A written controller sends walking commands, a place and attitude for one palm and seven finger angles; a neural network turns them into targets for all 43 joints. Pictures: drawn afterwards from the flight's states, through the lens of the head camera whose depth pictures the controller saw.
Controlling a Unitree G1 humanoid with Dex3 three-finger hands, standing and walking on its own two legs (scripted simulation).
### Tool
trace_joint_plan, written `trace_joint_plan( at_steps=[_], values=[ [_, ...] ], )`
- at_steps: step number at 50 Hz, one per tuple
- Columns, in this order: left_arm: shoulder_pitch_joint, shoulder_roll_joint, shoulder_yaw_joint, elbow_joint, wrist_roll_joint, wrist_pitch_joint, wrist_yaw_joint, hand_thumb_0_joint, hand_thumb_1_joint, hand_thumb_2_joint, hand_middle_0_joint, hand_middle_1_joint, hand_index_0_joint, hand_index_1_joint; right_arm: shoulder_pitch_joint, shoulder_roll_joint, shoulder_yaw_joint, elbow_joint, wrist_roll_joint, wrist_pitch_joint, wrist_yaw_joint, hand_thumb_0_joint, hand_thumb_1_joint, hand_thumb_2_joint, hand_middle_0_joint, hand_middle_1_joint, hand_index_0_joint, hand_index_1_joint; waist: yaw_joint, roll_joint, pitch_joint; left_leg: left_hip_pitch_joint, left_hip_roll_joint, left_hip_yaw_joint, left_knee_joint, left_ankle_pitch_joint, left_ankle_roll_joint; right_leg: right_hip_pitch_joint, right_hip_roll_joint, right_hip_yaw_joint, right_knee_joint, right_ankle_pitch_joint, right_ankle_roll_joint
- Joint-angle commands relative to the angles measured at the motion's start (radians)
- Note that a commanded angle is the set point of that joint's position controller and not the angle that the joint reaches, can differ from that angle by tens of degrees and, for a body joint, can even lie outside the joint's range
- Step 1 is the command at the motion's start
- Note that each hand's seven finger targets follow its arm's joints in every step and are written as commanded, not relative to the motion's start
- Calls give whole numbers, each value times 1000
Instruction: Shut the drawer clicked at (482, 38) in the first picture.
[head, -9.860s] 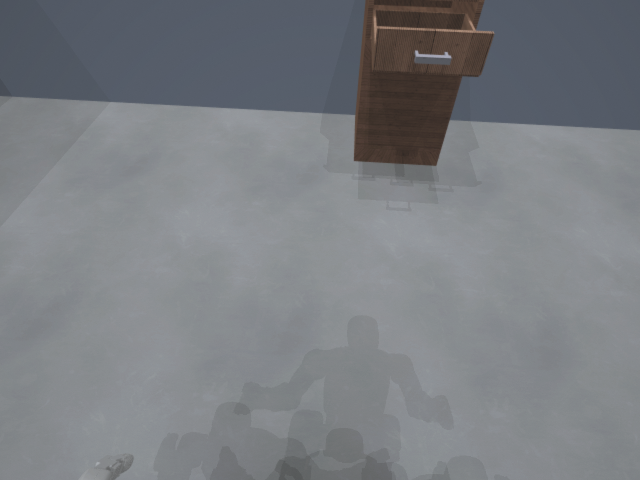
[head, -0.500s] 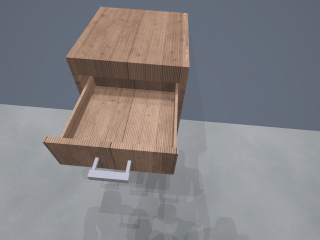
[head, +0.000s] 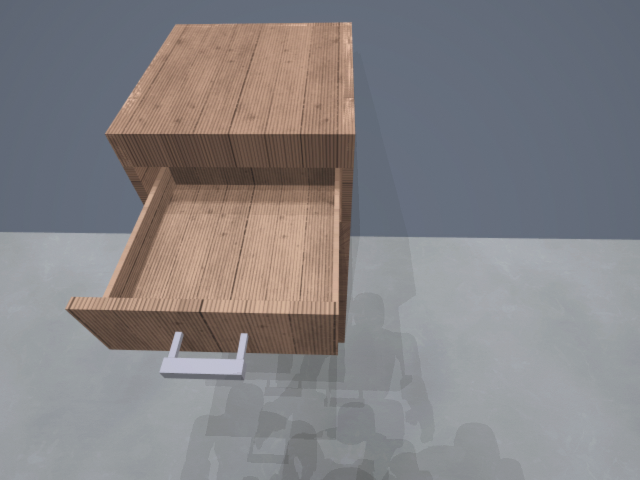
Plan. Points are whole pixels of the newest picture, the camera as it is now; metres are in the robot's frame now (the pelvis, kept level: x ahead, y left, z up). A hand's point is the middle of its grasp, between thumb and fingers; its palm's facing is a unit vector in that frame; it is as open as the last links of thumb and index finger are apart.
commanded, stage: come to a stop and stand still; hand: left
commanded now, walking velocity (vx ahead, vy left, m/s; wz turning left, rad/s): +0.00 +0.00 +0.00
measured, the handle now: (207, 354) +0.29 +0.19 -0.07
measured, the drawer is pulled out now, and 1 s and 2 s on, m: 0.30 0.30 0.30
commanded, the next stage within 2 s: look again from close up in 0.50 s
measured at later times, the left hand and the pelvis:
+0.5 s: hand out of the picture -0.07 +0.14 -0.16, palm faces +0.05 -0.98 -0.17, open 7.3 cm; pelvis -0.02 -0.01 +0.01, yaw +1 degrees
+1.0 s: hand out of the picture +0.00 +0.21 -0.17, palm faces +0.03 -0.98 -0.21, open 7.3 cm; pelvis -0.03 +0.04 +0.00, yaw +0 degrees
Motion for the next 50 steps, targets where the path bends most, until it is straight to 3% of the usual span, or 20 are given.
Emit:
trace_joint_plan(
  at_steps=[1,3,12,15,19,23,29,30,31,32,33,34,36,37,39,41,42,43,46,50],
  values=[
    [120,93,19,-20,-7,-17,7,0,900,900,-200,-300,-200,-300,70,-82,-2,-30,0,-13,-8,0,-900,-900,200,300,200,300,9,-86,-93,92,100,-98,0,364,28,25,-203,136,-75,806,65],
    [113,97,14,-19,-9,-14,4,0,900,900,-200,-300,-200,-300,66,-77,3,-20,3,-10,-4,0,-900,-900,200,300,200,300,6,-79,-48,86,96,-93,-27,281,24,-4,-203,141,-103,733,70],
    [109,84,1,7,-12,-18,-7,0,900,900,-200,-300,-200,-300,112,-67,18,32,2,-9,4,0,-900,-900,200,300,200,300,1,-32,92,85,97,-119,-114,120,24,-105,-171,147,-237,316,66],
    [118,72,-3,23,-14,-19,-9,0,900,900,-200,-300,-200,-300,134,-66,21,46,-1,-9,4,0,-900,-900,200,300,200,300,-5,-4,107,85,90,-125,-121,79,20,-131,-169,158,-269,198,53],
    [138,56,-6,44,-16,-25,-12,0,900,900,-200,-300,-200,-300,161,-57,24,62,-1,-15,4,0,-900,-900,200,300,200,300,-6,8,83,100,93,-128,-127,88,22,-127,-164,152,-278,166,43],
    [162,38,-11,66,-17,-32,-11,0,900,900,-200,-300,-200,-300,183,-51,28,78,1,-25,0,0,-900,-900,200,300,200,300,-6,-1,34,112,99,-130,-122,150,26,-78,-158,141,-251,280,46],
    [206,12,-16,96,-17,-35,-8,0,900,900,-200,-300,-200,-300,198,-34,33,101,4,-32,-6,0,-900,-900,200,300,200,300,0,-15,38,106,101,-127,-112,193,34,-61,-156,125,-233,369,55],
    [232,37,-14,104,11,-79,23,0,900,900,-200,-300,-200,-300,63,-47,30,23,2,-58,3,0,-900,-900,200,300,200,300,26,-70,91,-59,70,-63,166,108,-2,-75,-233,239,-227,1070,154],
    [213,81,1,66,4,-80,20,0,900,900,-200,-300,-200,-300,143,-24,19,-4,1,-35,7,0,-900,-900,200,300,200,300,-40,-64,33,-88,42,-125,230,-55,23,-18,-277,196,-169,1100,140],
    [188,107,11,44,5,-75,15,0,900,900,-200,-300,-200,-300,150,-22,13,-4,-5,-27,10,0,-900,-900,200,300,200,300,-30,-49,-10,-107,36,-89,235,-71,33,35,-283,183,-137,1164,110],
    [194,78,2,46,2,-74,12,0,900,900,-200,-300,-200,-300,157,-21,14,-13,-1,-28,9,0,-900,-900,200,300,200,300,-36,-62,-52,-100,40,-87,246,-97,37,30,-268,158,-120,1056,54],
    [180,68,2,30,3,-76,9,0,900,900,-200,-300,-200,-300,160,-12,13,-22,1,-33,11,0,-900,-900,200,300,200,300,-41,-72,-88,-102,31,-81,228,-101,31,66,-257,150,-95,1057,-6],
    [175,68,2,12,3,-72,7,0,900,900,-200,-300,-200,-300,156,-11,12,-27,4,-39,7,0,-900,-900,200,300,200,300,-38,-94,-96,-62,22,-69,142,-78,29,63,-232,139,-58,1029,-38],
    [157,71,2,2,1,-67,6,0,900,900,-200,-300,-200,-300,181,-11,11,-15,3,-41,6,0,-900,-900,200,300,200,300,-47,-87,-86,-15,14,-47,86,-17,27,26,-219,127,-37,994,-30],
    [146,56,-3,-5,-6,-56,3,0,900,900,-200,-300,-200,-300,199,-34,10,-5,2,-42,1,0,-900,-900,200,300,200,300,-46,-86,-61,49,46,-101,28,134,46,-39,-167,109,-9,807,7],
    [162,33,0,-14,-4,-41,5,0,900,900,-200,-300,-200,-300,175,-58,9,-10,-1,-42,-5,0,-900,-900,200,300,200,300,-15,-46,1,31,102,-145,23,229,60,-96,-137,117,-74,538,27],
    [167,38,0,-10,-5,-41,5,0,900,900,-200,-300,-200,-300,171,-56,15,-4,-1,-47,-7,0,-900,-900,200,300,200,300,-9,7,13,29,99,-152,22,286,60,-83,-136,121,-78,542,28],
    [153,52,1,-9,-7,-35,4,0,900,900,-200,-300,-200,-300,166,-54,17,0,-1,-46,-7,0,-900,-900,200,300,200,300,-11,40,11,25,94,-165,9,295,60,-66,-134,115,-76,492,24],
    [126,55,-1,-21,-8,-23,0,0,900,900,-200,-300,-200,-300,138,-68,21,-10,-4,-42,-3,0,-900,-900,200,300,200,300,-2,18,84,-35,93,-193,-53,173,64,-87,-117,114,-122,278,22],
    [109,63,0,-34,-6,-11,-6,0,900,900,-200,-300,-200,-300,125,-92,17,-20,-9,-41,2,0,-900,-900,200,300,200,300,6,33,81,-42,100,-227,-116,68,75,-95,-106,104,-136,137,29]
  ],
)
